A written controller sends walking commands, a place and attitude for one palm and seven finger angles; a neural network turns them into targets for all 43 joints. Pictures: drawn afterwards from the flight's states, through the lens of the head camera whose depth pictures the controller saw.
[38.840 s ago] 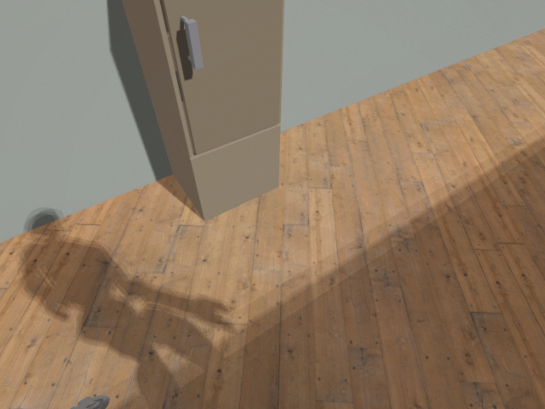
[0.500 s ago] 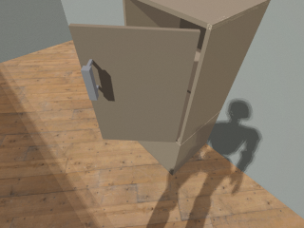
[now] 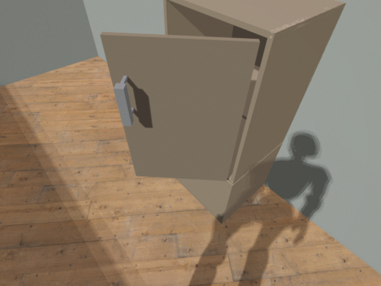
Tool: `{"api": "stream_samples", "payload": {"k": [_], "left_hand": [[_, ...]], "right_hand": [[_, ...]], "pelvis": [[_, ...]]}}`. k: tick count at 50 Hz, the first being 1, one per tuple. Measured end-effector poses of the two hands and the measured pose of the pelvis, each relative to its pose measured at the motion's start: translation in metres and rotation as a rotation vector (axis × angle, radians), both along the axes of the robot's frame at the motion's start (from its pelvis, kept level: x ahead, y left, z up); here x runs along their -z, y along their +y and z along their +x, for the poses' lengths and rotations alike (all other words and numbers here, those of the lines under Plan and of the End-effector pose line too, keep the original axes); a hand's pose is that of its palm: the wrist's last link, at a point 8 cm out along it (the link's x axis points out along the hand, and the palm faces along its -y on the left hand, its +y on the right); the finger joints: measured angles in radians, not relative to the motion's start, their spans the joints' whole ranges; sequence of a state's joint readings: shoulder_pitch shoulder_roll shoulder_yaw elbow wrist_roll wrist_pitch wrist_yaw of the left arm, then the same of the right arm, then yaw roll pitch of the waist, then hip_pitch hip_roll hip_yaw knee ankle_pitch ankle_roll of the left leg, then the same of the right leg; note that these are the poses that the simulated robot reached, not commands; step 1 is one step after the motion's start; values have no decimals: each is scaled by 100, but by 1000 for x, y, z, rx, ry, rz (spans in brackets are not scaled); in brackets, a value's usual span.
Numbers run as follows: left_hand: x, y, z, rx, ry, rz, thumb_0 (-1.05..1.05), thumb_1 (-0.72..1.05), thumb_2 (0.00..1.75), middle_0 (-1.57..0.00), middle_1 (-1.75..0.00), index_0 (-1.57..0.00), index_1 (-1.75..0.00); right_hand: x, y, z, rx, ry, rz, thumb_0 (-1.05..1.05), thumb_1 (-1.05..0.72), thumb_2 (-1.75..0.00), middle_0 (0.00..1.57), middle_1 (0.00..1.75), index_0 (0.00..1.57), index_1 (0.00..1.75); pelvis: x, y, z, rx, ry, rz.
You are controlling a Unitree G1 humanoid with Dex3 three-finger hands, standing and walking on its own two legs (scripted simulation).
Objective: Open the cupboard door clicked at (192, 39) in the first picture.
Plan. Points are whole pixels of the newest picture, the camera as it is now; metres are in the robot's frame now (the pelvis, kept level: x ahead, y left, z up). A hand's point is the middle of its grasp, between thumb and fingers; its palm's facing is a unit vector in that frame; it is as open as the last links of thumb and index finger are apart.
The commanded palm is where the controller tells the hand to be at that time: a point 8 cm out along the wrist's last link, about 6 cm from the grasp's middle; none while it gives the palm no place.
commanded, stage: look again from close up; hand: left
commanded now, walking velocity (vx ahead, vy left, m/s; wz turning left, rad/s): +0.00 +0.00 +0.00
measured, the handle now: (126, 100) +0.58 +0.22 +0.08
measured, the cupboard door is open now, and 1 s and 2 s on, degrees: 45 45 45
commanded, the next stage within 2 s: raise the hand with hooked fingers in 0.10 s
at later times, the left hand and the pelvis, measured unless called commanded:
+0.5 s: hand (107, 256) +0.18 +0.18 +0.00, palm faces +0.03 -1.00 -0.03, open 7.9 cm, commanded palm +0.11 +0.25 -0.04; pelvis -0.03 +0.00 -0.05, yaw +1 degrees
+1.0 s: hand (87, 240) +0.20 +0.22 +0.01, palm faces +0.03 -1.00 -0.06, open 10.9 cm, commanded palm +0.17 +0.27 +0.02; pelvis +0.00 -0.01 -0.06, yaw +1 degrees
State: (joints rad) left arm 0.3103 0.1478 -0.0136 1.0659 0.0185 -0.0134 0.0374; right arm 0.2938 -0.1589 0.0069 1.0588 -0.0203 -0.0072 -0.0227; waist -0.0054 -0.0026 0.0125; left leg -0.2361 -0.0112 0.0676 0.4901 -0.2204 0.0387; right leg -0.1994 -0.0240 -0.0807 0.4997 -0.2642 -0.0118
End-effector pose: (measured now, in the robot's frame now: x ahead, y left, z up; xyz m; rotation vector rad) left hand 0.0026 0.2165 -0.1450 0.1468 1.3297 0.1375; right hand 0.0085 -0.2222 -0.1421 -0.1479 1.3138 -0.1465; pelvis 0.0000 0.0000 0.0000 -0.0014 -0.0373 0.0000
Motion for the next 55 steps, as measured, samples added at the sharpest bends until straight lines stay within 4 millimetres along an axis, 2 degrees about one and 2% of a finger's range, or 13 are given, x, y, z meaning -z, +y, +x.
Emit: {"api": "stream_samples", "payload": {"k": [11,13,16,19,22,24,27,30,33,37,44,50,55], "left_hand": [[1,8,-5,-4,2,-1,0,91,90,-20,-30,-20,-30],[-19,15,17,-97,-151,8,1,92,90,-20,-30,-20,-30],[-78,28,72,-124,-565,71,2,92,89,-21,-31,-20,-31],[-128,30,123,-81,-932,68,2,88,87,-20,-33,-20,-33],[-149,22,151,5,-1224,-7,1,82,85,-20,-36,-20,-36],[-147,15,156,91,-1346,-71,1,78,84,-21,-39,-20,-39],[-125,12,148,176,-1355,-136,1,71,81,-21,-43,-21,-43],[-102,20,131,117,-1262,-153,1,64,78,-22,-47,-22,-47],[-100,31,116,46,-1220,-94,1,56,75,-23,-52,-23,-52],[-123,39,118,67,-1295,-21,1,47,71,-23,-58,-23,-58],[-141,46,161,166,-1275,-88,1,30,65,-24,-68,-24,-68],[-158,57,179,146,-1249,-81,1,17,59,-26,-77,-25,-77],[-168,65,185,143,-1285,-64,0,5,54,-26,-85,-26,-84]], "right_hand": [[-3,6,-9,-7,23,-6,1,-92,-90,20,30,20,30],[-8,3,-1,-4,-67,-29,1,-92,-90,20,30,20,30],[-19,-5,27,-4,-296,-60,2,-92,-90,20,30,20,30],[-27,-13,64,-44,-487,-73,2,-92,-90,20,30,20,30],[-35,-22,102,-90,-642,-86,1,-91,-90,20,30,20,30],[-40,-27,126,-122,-729,-96,1,-91,-90,20,30,20,30],[-47,-32,157,-158,-829,-114,1,-90,-90,20,30,20,30],[-51,-32,181,-181,-879,-127,1,-90,-90,20,30,20,30],[-50,-25,195,-206,-881,-124,1,-90,-90,20,30,20,30],[-35,-11,199,-247,-825,-93,1,-90,-90,20,30,20,30],[-7,2,174,-192,-685,-20,1,-90,-90,20,30,20,30],[-10,-8,148,-115,-628,-35,1,-90,-90,20,30,21,30],[-17,-24,140,-110,-613,-86,1,-90,-90,20,30,20,30]], "pelvis": [[-1,5,-4,0,-3,-9],[0,7,-7,2,-9,-7],[5,8,-9,-12,1,5],[14,8,-17,-34,38,-1],[31,4,-24,-23,107,0],[45,0,-28,-14,142,-1],[65,-5,-29,-8,174,-3],[76,-9,-26,-14,188,-12],[79,-12,-20,-28,192,-32],[78,-15,-14,-49,201,-56],[69,-16,-9,-46,211,-59],[56,-12,0,-28,208,-42],[51,-8,3,-26,200,-38]]}}
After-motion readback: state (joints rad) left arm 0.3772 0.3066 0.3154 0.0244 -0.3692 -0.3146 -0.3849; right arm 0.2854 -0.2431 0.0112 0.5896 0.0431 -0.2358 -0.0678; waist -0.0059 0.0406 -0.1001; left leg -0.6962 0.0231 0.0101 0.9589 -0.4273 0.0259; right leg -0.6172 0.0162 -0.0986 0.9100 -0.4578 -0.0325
